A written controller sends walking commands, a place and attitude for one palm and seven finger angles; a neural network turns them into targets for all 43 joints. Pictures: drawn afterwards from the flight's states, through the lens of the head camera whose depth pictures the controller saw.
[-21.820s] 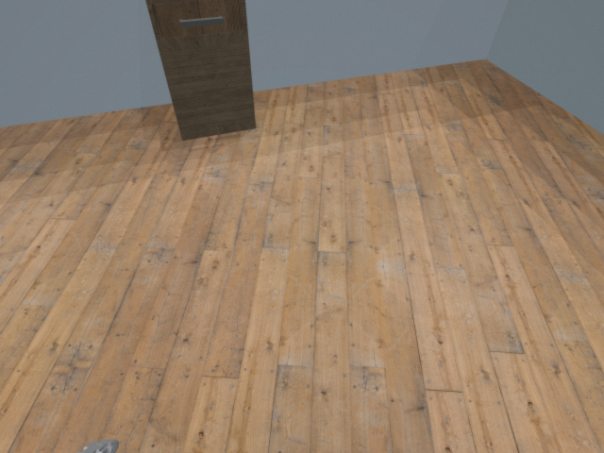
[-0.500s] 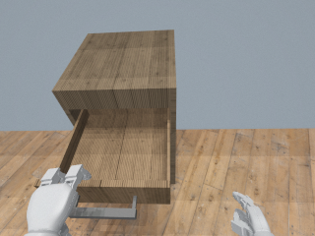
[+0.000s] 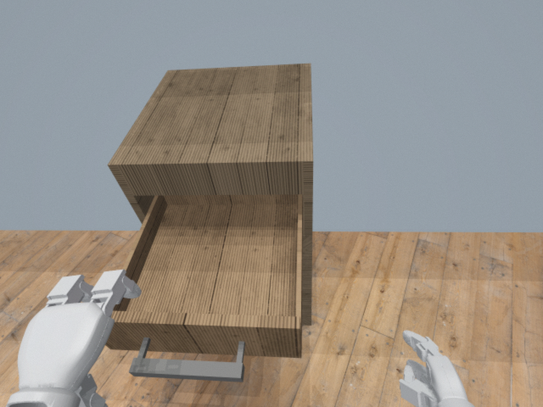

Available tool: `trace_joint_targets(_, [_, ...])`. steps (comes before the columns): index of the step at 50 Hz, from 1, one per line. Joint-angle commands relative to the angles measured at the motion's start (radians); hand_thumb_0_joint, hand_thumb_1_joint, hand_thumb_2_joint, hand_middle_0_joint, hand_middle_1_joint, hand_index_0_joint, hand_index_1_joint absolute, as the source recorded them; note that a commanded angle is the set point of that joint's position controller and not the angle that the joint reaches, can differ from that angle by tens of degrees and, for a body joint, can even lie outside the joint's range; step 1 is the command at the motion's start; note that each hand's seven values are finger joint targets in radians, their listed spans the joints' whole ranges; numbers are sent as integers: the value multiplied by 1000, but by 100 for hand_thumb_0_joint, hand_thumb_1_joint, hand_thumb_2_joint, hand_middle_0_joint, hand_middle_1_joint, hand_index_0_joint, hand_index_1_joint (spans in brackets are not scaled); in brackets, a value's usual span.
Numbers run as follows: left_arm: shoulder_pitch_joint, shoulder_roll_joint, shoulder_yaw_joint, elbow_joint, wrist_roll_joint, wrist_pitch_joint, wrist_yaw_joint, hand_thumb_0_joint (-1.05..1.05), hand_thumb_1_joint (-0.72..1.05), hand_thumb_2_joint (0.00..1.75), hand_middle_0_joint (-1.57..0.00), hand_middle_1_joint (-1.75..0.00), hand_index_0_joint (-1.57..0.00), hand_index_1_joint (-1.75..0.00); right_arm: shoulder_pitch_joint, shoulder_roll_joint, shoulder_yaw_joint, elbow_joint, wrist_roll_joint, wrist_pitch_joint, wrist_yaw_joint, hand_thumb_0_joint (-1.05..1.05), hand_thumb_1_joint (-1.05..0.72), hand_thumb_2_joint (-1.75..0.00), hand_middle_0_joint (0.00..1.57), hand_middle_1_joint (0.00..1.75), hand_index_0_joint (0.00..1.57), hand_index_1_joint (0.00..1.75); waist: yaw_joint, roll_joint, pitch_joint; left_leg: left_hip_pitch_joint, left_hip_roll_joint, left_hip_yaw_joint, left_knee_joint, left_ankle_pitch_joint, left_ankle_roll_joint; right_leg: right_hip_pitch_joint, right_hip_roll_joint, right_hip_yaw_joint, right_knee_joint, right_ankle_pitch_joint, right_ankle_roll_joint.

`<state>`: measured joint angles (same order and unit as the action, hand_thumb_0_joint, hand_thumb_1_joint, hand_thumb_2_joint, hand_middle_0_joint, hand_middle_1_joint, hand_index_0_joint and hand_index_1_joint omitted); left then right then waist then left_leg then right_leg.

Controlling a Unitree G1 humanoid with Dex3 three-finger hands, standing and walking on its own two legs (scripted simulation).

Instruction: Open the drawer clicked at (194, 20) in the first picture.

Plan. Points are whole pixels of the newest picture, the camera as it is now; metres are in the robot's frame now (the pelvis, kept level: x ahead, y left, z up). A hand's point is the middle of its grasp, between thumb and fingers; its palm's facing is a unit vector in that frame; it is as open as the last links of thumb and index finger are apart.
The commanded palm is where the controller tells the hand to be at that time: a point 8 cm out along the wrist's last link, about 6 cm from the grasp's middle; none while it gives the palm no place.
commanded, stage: draw the hand back to the body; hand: left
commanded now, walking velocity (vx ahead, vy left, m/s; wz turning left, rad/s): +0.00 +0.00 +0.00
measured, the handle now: (190, 357) +0.22 +0.20 -0.12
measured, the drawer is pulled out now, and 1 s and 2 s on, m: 0.30 0.30 0.30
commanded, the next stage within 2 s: step back with the hand held close in 1.04 s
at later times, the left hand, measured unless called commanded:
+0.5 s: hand (96, 291) +0.20 +0.23 +0.16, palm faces +0.35 -0.84 -0.42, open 11.7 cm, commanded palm +0.15 +0.27 +0.18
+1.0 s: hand (73, 281) +0.20 +0.24 +0.18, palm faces +0.42 -0.81 -0.42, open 7.7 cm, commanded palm +0.14 +0.28 +0.20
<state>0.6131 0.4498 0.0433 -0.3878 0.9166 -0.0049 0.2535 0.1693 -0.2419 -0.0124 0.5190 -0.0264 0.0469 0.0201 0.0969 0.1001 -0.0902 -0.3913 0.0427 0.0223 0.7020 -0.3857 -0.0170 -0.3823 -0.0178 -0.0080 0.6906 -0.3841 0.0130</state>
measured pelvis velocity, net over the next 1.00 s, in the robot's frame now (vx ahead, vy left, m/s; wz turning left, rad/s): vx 0.02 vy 0.00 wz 0.02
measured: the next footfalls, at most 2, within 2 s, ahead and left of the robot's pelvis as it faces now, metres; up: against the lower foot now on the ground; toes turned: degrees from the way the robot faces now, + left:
none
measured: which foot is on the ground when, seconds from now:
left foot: down 0.00-1.00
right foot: down 0.00-1.00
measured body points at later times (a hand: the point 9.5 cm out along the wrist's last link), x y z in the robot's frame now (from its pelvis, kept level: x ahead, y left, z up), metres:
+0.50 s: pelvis +0.02 +0.00 +0.02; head +0.02 -0.02 +0.47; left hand +0.17 +0.27 +0.18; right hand +0.22 -0.21 -0.06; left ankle -0.02 +0.13 -0.72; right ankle -0.02 -0.13 -0.72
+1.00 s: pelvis +0.02 +0.00 +0.02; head +0.01 -0.02 +0.47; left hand +0.17 +0.28 +0.20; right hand +0.23 -0.20 -0.05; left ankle -0.02 +0.13 -0.72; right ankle -0.02 -0.13 -0.72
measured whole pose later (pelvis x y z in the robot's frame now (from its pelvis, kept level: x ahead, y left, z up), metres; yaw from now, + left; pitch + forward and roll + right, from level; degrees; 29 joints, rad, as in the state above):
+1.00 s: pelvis +0.02 +0.00 +0.02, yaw +1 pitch -2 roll +0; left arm 0.53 0.31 0.28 -0.49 -0.04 -0.07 0.11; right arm 0.17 -0.21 0.02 0.61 -0.01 -0.14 -0.08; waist 0.07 0.07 0.01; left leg -0.10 0.03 0.01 0.42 -0.28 -0.02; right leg -0.07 -0.02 -0.03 0.39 -0.28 0.02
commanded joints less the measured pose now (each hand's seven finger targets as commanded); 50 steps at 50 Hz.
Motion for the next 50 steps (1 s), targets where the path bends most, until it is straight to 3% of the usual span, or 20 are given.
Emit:
trace_joint_targets(1, [-29,165,150,-189,-21,-2,24,0,-50,30,-30,-120,-30,-120,-147,-84,-32,-164,13,-54,-15,0,-90,-90,20,30,20,30,-10,-71,-50,108,-16,3,-107,246,39,7,4,-21,-154,250,-35])
trace_joint_targets(2, [-55,187,162,-215,-22,-10,17,0,-50,30,-30,-120,-30,-120,-145,-91,-29,-166,9,-56,-16,0,-90,-90,20,30,20,30,-6,-69,-79,126,-17,2,-105,262,42,15,-1,-20,-156,271,-33])
trace_joint_targets(3, [-48,-212,44,-152,-754,-30,-46,0,-47,32,-30,-118,-30,-118,-65,-23,-23,-200,44,-119,-55,0,-90,-90,20,30,20,30,-108,-138,1,253,12,-2,-143,220,68,97,18,-66,-157,249,-29])
trace_joint_targets(5, [-62,-58,132,-228,-847,-92,-73,0,-40,34,-29,-113,-29,-113,-70,-49,-1,-187,45,-185,-108,0,-90,-90,20,30,20,30,-62,-162,-22,260,8,-5,-186,247,57,129,3,-73,-192,224,-19])
trace_joint_targets(6, [-109,-10,166,-296,-868,-111,-73,0,-36,36,-29,-111,-29,-111,-79,-53,6,-180,38,-209,-127,0,-90,-90,20,30,20,30,-57,-128,-34,270,0,0,-197,273,54,158,-10,-69,-207,261,-17])
trace_joint_targets(7, [-118,21,203,-320,-879,-123,-68,0,-32,37,-29,-109,-29,-109,-74,-50,8,-168,31,-231,-140,0,-90,-90,20,30,20,30,-48,-106,-32,277,-5,8,-202,292,51,171,-17,-67,-223,286,-16])
trace_joint_targets(9, [-103,32,238,-287,-898,-124,-69,0,-26,40,-28,-104,-28,-104,-84,-46,16,-129,26,-255,-150,0,-90,-90,20,30,20,30,-41,-67,47,250,-7,5,-228,293,41,175,-22,-68,-263,277,-20])
trace_joint_targets(14, [-99,-4,246,-265,-919,-136,-95,0,-8,48,-27,-93,-27,-93,-93,-40,18,-97,26,-281,-138,0,-90,-90,20,30,20,30,-36,11,106,259,-5,6,-268,336,27,201,-18,-66,-303,313,-29])
trace_joint_targets(16, [-61,-20,251,-247,-932,-140,-106,0,-1,51,-26,-88,-26,-88,-96,-41,11,-93,24,-279,-130,0,-90,-90,20,30,20,30,-34,-63,67,275,2,7,-276,368,30,231,-14,-72,-296,350,-23])
trace_joint_targets(23, [-68,-5,283,-304,-937,-143,-122,0,23,62,-25,-73,-25,-73,-109,-52,-4,-78,21,-276,-113,0,-90,-90,20,30,20,30,-33,-65,-7,324,5,16,-278,489,32,279,-15,-71,-299,466,-17])
trace_joint_targets(26, [-81,2,295,-303,-942,-136,-122,0,34,66,-24,-66,-24,-66,-115,-56,-5,-73,23,-268,-115,0,-90,-90,20,30,20,30,-36,-76,7,327,6,14,-288,484,31,276,-13,-69,-310,461,-17])
trace_joint_targets(29, [-112,27,326,-338,-941,-137,-118,0,44,70,-23,-59,-23,-59,-120,-56,-6,-70,22,-265,-118,0,-90,-90,20,30,20,30,-34,-45,-7,346,1,18,-286,500,30,282,-12,-66,-321,476,-19])
trace_joint_targets(32, [-110,23,339,-322,-947,-133,-117,0,55,75,-22,-52,-22,-52,-120,-57,-7,-68,24,-258,-116,0,-90,-90,20,30,20,30,-33,-73,-3,349,7,15,-291,510,30,284,-13,-69,-316,483,-16])
trace_joint_targets(34, [-136,37,354,-337,-948,-131,-117,0,62,78,-22,-48,-22,-48,-129,-57,-6,-67,24,-256,-115,0,-90,-90,20,30,20,30,-31,-28,7,352,2,17,-296,496,27,279,-11,-64,-332,468,-20])
trace_joint_targets(38, [-126,22,354,-310,-952,-129,-119,0,76,84,-21,-39,-21,-39,-128,-55,-6,-65,23,-250,-110,0,-90,-90,20,30,20,30,-31,-55,14,347,7,12,-303,504,26,282,-11,-71,-323,464,-17])
trace_joint_targets(39, [-128,10,344,-301,-953,-125,-123,0,80,86,-21,-37,-21,-37,-134,-58,-6,-64,25,-249,-109,0,-90,-90,20,30,20,30,-32,-36,32,345,4,12,-306,494,24,274,-7,-66,-337,455,-20])
trace_joint_targets(42, [-121,12,344,-281,-956,-124,-124,0,90,90,-20,-30,-20,-30,-134,-59,-9,-65,24,-238,-108,0,-90,-90,20,30,20,30,-33,-87,30,341,6,13,-310,475,28,278,-7,-69,-335,454,-16])
trace_joint_targets(45, [-137,30,357,-302,-954,-127,-123,0,90,90,-20,-30,-20,-30,-134,-60,-8,-66,22,-237,-108,0,-90,-90,20,30,20,30,-30,-46,18,345,0,13,-312,473,26,286,-4,-63,-340,448,-20])
trace_joint_targets(48, [-148,39,356,-339,-954,-128,-123,0,90,90,-20,-30,-20,-30,-135,-58,-5,-77,23,-241,-107,0,-90,-90,20,30,20,30,-29,-46,2,353,1,9,-316,473,25,289,-6,-63,-335,439,-20])
trace_joint_targets(50, [-143,31,357,-320,-953,-127,-121,0,90,90,-20,-30,-20,-30,-135,-56,-3,-66,21,-242,-110,0,-90,-90,20,30,20,30,-31,-15,30,345,-2,12,-318,449,22,276,-4,-63,-348,420,-21])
